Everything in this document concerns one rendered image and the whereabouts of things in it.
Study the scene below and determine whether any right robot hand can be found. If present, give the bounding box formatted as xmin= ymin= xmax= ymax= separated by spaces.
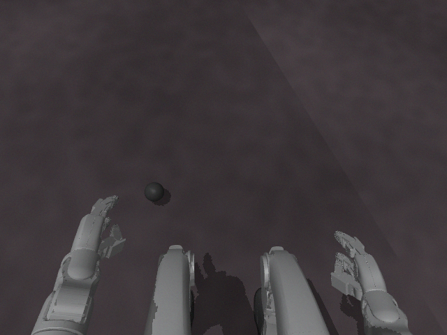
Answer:
xmin=331 ymin=230 xmax=388 ymax=302

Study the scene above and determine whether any right robot arm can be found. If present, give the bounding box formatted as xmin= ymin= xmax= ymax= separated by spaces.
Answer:
xmin=360 ymin=290 xmax=413 ymax=335

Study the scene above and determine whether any ball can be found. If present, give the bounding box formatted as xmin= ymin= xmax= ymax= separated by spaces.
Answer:
xmin=145 ymin=182 xmax=164 ymax=202

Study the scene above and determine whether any left robot arm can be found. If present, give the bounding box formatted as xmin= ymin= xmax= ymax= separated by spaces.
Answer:
xmin=31 ymin=249 xmax=101 ymax=335

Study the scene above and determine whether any left robot hand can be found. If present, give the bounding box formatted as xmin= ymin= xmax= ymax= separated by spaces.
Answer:
xmin=71 ymin=195 xmax=126 ymax=260

